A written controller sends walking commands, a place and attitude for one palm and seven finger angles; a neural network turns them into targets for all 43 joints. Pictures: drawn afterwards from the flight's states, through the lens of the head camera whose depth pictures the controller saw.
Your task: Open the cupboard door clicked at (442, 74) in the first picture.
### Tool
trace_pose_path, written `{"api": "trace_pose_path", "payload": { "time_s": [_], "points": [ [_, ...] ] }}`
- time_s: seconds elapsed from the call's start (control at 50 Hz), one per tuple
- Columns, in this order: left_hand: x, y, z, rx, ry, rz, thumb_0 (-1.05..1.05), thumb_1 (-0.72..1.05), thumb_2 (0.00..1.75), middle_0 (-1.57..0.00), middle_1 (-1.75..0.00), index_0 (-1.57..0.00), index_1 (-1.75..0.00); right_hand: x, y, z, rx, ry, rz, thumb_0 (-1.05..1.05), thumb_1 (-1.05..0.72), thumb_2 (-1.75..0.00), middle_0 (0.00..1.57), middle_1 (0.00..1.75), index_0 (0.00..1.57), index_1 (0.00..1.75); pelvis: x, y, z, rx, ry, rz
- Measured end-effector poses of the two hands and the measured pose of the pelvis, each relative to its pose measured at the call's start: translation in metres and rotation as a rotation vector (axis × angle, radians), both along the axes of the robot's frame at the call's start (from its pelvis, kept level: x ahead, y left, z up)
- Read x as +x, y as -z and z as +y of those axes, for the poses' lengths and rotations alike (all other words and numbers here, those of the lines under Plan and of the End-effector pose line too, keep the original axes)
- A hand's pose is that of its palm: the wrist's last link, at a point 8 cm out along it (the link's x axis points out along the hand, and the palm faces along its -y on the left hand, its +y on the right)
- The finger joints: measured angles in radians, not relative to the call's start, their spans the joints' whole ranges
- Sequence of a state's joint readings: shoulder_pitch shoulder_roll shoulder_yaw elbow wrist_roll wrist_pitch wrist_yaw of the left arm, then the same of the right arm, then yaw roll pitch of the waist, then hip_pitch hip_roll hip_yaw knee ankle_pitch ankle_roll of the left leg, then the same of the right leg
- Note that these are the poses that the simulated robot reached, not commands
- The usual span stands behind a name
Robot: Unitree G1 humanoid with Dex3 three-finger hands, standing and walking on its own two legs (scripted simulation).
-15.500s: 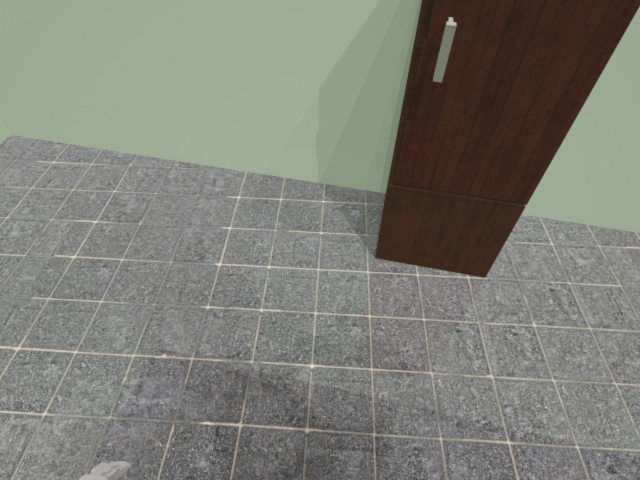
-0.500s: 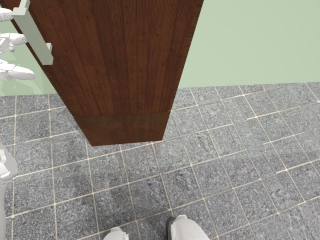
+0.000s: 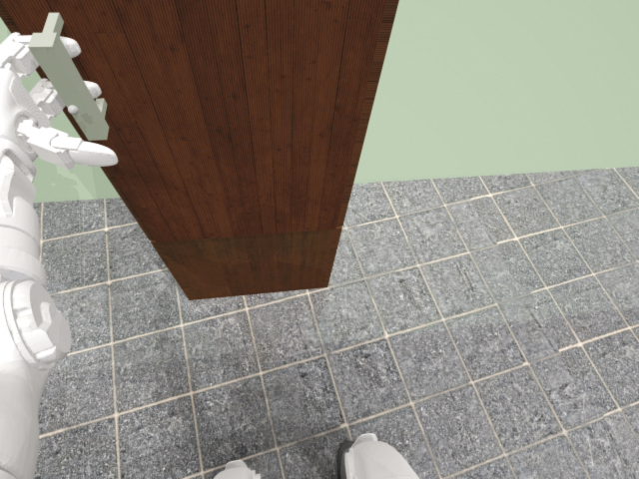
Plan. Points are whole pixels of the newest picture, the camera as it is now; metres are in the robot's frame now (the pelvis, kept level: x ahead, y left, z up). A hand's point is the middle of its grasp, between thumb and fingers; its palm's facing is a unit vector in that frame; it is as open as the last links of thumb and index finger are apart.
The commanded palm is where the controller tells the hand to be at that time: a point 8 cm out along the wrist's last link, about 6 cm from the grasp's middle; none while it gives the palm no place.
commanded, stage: slide the fingers in behind the handle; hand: left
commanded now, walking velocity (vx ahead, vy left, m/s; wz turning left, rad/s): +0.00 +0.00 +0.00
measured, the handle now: (77, 80) +0.56 +0.24 +0.13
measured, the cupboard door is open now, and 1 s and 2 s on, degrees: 0 0 10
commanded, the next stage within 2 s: close the thumb around the handle in 0.56 s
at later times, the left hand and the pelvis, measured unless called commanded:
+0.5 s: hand (71, 111) +0.51 +0.23 +0.13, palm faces +0.01 -1.00 +0.00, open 13.9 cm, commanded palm +0.49 +0.27 +0.13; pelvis -0.01 +0.00 +0.00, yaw +0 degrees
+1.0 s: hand (87, 108) +0.52 +0.22 +0.13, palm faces +0.01 -1.00 -0.01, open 10.6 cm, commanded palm +0.50 +0.26 +0.13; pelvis +0.00 +0.00 +0.00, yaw +0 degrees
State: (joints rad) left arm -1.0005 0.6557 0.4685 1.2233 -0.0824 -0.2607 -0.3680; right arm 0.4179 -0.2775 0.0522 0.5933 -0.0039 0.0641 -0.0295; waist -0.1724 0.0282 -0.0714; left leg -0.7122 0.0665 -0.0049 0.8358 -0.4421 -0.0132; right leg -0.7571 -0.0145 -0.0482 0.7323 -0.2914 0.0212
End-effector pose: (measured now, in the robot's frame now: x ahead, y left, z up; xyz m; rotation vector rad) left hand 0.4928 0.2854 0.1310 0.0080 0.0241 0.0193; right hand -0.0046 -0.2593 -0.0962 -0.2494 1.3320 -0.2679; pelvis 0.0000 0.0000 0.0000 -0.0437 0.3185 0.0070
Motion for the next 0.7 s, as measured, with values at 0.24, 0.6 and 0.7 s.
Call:
{"api": "trace_pose_path", "payload": {
  "time_s": [0.24, 0.6, 0.7],
  "points": [
    [-0.002, -0.002, -0.01, -0.011, 0.004, -0.012, -0.01, -0.5, 0.3, -0.3, -1.2, -0.31, -1.21, -0.017, -0.003, -0.004, -0.007, 0.026, 0.024, 0.01, -0.9, -0.9, 0.2, 0.3, 0.21, 0.3, -0.002, -0.001, -0.001, 0.004, 0.009, -0.01],
    [-0.003, 0.001, 0.0, -0.008, 0.006, 0.001, -0.01, -0.5, 0.3, -0.29, -1.2, -0.3, -1.2, -0.018, -0.003, 0.0, -0.019, 0.014, 0.023, 0.0, -0.9, -0.9, 0.2, 0.3, 0.21, 0.3, -0.006, 0.0, 0.004, 0.001, 0.003, -0.002],
    [0.0, 0.001, -0.003, -0.003, 0.008, -0.007, -0.01, -0.49, 0.3, -0.29, -1.2, -0.3, -1.2, -0.017, -0.002, 0.002, -0.015, 0.014, 0.019, 0.0, -0.9, -0.9, 0.2, 0.3, 0.21, 0.3, -0.005, 0.0, 0.005, 0.0, 0.003, 0.0]
  ]
}}
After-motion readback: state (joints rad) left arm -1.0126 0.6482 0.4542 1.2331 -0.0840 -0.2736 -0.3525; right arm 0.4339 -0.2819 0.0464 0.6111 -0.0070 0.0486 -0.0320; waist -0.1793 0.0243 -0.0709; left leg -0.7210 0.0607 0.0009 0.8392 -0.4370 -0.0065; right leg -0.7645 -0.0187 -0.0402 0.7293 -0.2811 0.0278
